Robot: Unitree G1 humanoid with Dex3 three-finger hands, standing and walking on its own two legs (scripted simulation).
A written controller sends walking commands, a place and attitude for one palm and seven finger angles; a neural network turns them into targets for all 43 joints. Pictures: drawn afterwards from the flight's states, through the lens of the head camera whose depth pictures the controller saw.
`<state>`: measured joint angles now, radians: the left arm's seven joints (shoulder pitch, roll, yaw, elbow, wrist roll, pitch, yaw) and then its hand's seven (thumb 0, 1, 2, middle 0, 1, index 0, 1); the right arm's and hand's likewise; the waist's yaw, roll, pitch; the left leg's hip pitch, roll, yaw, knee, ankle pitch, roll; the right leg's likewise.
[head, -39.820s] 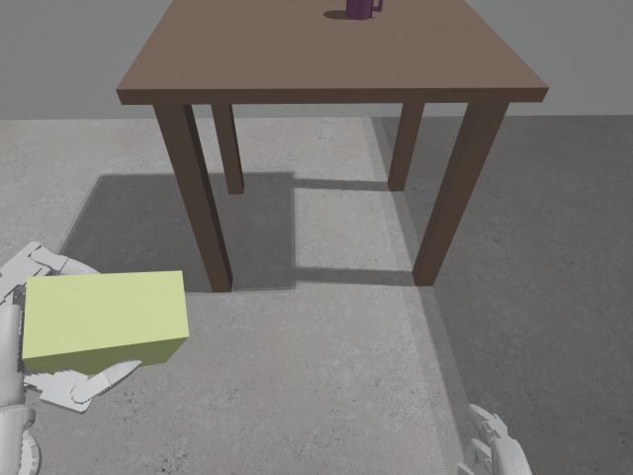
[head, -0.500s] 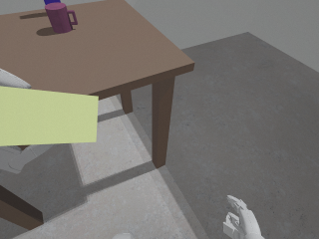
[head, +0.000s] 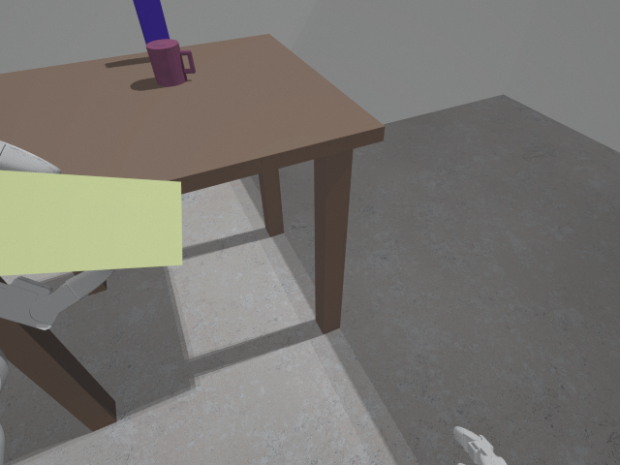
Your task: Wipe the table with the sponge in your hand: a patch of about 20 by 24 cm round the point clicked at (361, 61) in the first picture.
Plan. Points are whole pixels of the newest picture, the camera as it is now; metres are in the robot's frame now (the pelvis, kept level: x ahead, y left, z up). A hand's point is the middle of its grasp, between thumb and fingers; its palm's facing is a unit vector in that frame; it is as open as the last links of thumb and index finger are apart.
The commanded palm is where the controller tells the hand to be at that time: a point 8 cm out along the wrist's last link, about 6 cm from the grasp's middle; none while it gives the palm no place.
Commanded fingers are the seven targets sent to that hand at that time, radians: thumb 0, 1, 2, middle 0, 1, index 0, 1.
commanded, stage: stop stepping back and stand still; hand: left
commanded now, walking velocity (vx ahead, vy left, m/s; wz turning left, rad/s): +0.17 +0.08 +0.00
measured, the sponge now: (113, 226) +0.24 +0.17 +0.27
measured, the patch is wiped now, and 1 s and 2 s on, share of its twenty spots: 0.90 0.90 0.90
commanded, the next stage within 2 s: stand and wait in 0.10 s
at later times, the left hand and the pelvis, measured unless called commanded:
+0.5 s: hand (66, 201) +0.24 +0.20 +0.30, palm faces +0.50 -0.77 -0.39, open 10.6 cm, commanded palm +0.19 +0.27 +0.30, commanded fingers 0.00 0.10 1.30 -1.20 -1.60 -1.20 -1.60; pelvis +0.03 -0.01 +0.00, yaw +0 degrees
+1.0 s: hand out of the picture +0.23 +0.27 +0.29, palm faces +0.54 -0.79 -0.29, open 10.6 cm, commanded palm +0.17 +0.31 +0.30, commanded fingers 0.00 0.10 1.30 -1.20 -1.60 -1.20 -1.60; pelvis +0.01 +0.03 +0.01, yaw -1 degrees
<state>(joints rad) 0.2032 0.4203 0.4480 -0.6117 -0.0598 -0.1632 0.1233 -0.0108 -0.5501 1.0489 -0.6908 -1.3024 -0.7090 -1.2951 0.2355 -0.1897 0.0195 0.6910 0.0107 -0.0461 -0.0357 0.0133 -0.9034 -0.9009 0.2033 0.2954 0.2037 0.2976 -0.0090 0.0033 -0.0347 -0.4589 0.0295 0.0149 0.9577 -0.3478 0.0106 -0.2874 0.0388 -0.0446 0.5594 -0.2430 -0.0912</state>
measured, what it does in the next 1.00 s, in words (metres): steps on the spot: left foot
